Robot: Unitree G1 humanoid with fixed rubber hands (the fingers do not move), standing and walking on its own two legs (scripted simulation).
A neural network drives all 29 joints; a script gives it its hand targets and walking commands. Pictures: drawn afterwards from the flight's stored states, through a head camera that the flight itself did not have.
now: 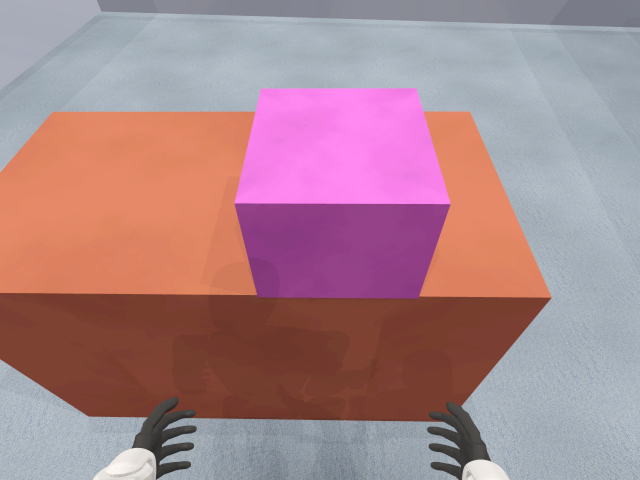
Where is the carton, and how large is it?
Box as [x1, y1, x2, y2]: [234, 88, 450, 298]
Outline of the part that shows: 261,89 234,203 257,296 417,298 450,203 416,88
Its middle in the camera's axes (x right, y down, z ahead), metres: +0.03 -0.08 +0.65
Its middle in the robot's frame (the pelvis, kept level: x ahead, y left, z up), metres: +0.54 +0.01 +0.04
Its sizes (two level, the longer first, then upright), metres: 0.284 0.267 0.217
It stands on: a pedestal, 0.70 m high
